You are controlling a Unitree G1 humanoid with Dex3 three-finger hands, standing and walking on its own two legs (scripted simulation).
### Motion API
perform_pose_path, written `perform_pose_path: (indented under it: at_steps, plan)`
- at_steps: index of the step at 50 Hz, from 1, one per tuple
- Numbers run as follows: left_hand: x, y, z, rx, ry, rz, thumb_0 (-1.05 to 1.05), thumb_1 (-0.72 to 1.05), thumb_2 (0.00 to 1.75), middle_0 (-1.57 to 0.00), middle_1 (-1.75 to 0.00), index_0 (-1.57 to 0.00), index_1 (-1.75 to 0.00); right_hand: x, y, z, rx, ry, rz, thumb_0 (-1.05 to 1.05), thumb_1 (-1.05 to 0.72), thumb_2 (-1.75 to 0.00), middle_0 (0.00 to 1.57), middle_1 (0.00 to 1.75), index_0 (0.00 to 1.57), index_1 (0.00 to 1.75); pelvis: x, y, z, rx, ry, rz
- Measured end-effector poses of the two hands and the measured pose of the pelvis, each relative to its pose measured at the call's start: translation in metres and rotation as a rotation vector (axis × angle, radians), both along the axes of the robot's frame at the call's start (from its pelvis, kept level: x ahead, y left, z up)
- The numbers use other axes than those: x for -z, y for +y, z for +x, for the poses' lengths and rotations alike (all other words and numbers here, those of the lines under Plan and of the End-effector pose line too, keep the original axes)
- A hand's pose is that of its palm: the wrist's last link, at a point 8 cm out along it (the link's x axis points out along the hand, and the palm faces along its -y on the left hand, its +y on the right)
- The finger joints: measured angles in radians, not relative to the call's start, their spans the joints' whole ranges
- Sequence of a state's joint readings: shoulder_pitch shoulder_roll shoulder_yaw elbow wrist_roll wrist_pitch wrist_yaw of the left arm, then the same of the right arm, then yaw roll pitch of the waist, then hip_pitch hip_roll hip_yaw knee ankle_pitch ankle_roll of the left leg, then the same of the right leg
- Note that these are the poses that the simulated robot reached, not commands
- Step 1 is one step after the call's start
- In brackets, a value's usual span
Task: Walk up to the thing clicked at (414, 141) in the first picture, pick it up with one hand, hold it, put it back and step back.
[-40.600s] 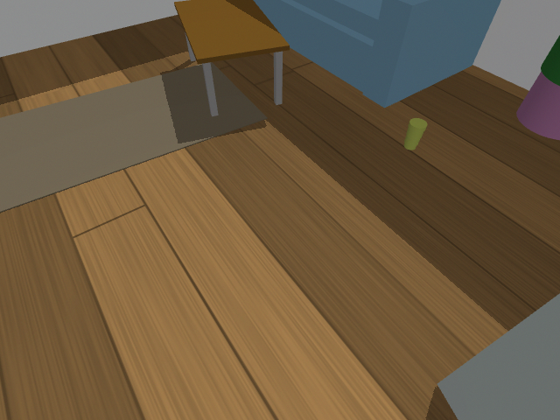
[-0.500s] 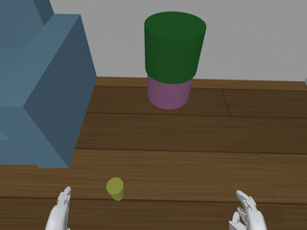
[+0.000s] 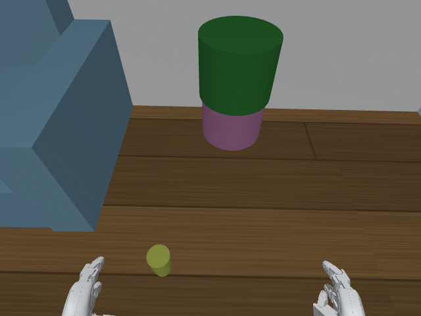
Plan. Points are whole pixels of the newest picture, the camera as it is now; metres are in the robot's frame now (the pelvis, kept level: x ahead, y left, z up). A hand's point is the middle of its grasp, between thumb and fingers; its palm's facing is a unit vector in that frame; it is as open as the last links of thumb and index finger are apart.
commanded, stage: stand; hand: left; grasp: from the side
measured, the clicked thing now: (160, 262) +0.44 +0.21 -0.64
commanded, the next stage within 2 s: none
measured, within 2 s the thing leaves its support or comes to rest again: neither
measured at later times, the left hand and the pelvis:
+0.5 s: hand out of the picture +0.10 +0.24 -0.11, palm faces -0.01 -0.93 -0.36, open 7.5 cm; pelvis -0.01 +0.00 +0.03, yaw +0 degrees
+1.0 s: hand out of the picture +0.02 +0.25 -0.10, palm faces +0.02 -0.94 -0.35, open 7.4 cm; pelvis -0.02 +0.00 +0.06, yaw +1 degrees
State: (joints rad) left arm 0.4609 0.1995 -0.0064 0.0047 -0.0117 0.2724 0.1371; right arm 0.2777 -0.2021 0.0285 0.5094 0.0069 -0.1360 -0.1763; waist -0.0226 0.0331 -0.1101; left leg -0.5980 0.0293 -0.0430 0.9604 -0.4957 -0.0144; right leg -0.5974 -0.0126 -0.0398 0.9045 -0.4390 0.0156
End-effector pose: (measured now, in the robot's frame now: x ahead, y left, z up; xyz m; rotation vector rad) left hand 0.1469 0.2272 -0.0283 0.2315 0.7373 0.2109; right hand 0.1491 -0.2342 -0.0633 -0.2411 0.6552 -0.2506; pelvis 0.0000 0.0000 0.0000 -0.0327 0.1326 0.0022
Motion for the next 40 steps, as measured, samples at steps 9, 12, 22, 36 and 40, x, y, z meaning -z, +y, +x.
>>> perform_pose_path:
  at_steps: [9, 12, 22, 36, 40]
  plan:
    - [0.001, -0.001, 0.0, 0.001, 0.0, -0.003, 0.0, 0.35, 0.75, -0.2, -0.28, -0.19, -0.28, 0.0, -0.002, -0.001, 0.0, 0.0, -0.003, 0.01, -0.9, -0.9, 0.2, 0.3, 0.21, 0.3, 0.0, -0.001, -0.001, -0.001, -0.001, 0.001]
    - [0.002, -0.001, 0.0, 0.022, -0.006, 0.011, 0.0, 0.55, 0.81, -0.2, -0.29, -0.2, -0.29, 0.001, -0.002, -0.001, -0.027, 0.021, -0.018, 0.01, -0.9, -0.9, 0.2, 0.3, 0.21, 0.3, -0.001, -0.001, -0.002, -0.001, -0.017, 0.004]
    - [0.041, 0.045, -0.034, 0.058, 0.205, 0.059, 0.01, 0.85, 0.89, -0.21, -0.3, -0.2, -0.3, 0.017, -0.039, -0.041, -0.079, 0.349, -0.031, 0.01, -0.9, -0.9, 0.2, 0.3, 0.21, 0.3, -0.019, 0.0, -0.008, -0.003, -0.118, 0.037]
    - [0.044, 0.067, -0.111, -0.062, 0.474, 0.042, 0.01, 0.91, 0.9, -0.2, -0.3, -0.2, -0.3, 0.012, -0.043, -0.1, -0.011, 0.565, 0.002, 0.01, -0.91, -0.9, 0.2, 0.3, 0.2, 0.3, -0.046, 0.006, -0.011, -0.018, -0.182, 0.035]
    - [0.042, 0.067, -0.122, -0.074, 0.501, 0.035, 0.01, 0.91, 0.9, -0.21, -0.3, -0.2, -0.3, 0.012, -0.038, -0.104, -0.013, 0.575, 0.018, 0.01, -0.91, -0.9, 0.2, 0.3, 0.2, 0.3, -0.051, 0.007, -0.015, -0.018, -0.199, 0.037]
